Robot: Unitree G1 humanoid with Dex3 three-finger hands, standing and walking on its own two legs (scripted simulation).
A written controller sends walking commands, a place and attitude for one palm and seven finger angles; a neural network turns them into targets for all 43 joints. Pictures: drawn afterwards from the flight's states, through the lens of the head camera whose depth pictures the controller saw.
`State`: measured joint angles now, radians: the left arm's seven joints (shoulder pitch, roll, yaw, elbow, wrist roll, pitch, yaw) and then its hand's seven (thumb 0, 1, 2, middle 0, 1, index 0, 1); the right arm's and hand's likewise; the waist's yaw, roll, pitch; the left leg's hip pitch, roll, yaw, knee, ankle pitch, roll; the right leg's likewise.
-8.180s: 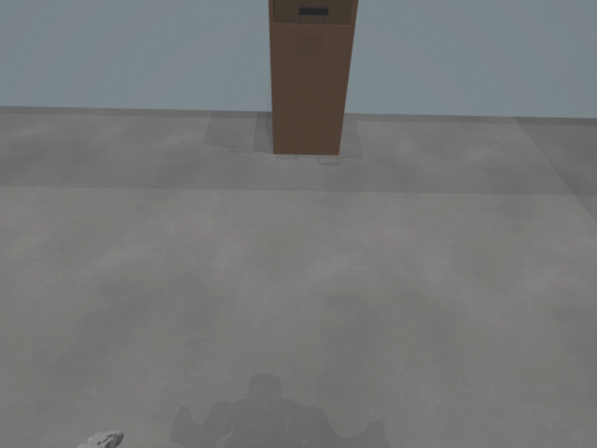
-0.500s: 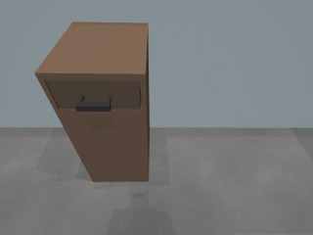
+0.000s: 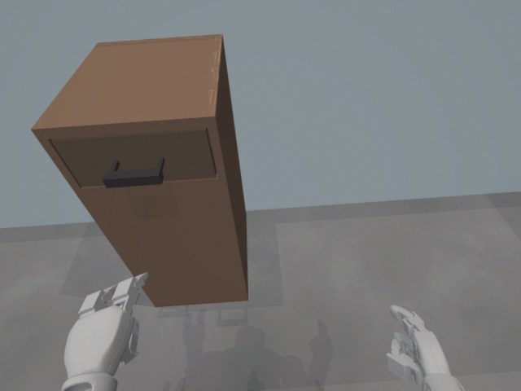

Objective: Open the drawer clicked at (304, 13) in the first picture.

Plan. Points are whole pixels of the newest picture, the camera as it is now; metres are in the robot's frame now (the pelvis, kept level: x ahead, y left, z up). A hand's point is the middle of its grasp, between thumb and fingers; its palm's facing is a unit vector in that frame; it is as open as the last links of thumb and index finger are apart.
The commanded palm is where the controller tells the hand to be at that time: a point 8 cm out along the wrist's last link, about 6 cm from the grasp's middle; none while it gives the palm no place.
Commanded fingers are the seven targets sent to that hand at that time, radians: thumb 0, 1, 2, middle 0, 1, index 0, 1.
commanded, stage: raise the hand with hooked fingers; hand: left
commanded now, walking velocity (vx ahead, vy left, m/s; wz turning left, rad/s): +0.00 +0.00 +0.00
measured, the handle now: (136, 170) +0.54 +0.32 +0.02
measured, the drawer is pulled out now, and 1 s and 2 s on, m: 0.00 0.00 0.00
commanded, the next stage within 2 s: move the hooked fingers above the handle in 1.56 s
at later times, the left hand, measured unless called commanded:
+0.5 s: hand (122, 304) +0.24 +0.23 +0.03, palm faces -0.04 -0.09 -1.00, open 11.1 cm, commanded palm +0.21 +0.23 +0.09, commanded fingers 0.00 -0.10 0.47 -0.27 -0.94 -0.27 -0.94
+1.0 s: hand (110, 233) +0.31 +0.25 +0.11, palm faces +0.13 -0.09 -0.99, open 13.6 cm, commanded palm +0.28 +0.26 +0.17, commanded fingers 0.00 -0.50 0.30 -0.30 -1.20 -0.30 -1.20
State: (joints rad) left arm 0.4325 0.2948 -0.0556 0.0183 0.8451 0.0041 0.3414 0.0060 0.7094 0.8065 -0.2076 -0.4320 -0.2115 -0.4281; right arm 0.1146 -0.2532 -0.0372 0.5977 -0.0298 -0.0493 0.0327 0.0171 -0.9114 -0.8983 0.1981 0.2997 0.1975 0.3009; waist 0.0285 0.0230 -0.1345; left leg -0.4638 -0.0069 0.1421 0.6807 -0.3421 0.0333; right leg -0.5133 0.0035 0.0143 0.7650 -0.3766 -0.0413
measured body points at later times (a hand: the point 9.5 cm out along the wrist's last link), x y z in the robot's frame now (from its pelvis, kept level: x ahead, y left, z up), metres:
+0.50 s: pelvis +0.02 -0.04 +0.00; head +0.04 -0.08 +0.45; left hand +0.23 +0.23 +0.09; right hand +0.22 -0.24 -0.12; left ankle +0.00 +0.11 -0.71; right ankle +0.00 -0.09 -0.71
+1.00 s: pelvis +0.02 +0.02 +0.02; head +0.01 -0.01 +0.46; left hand +0.30 +0.25 +0.16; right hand +0.24 -0.19 -0.07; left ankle +0.00 +0.12 -0.71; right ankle +0.00 -0.09 -0.71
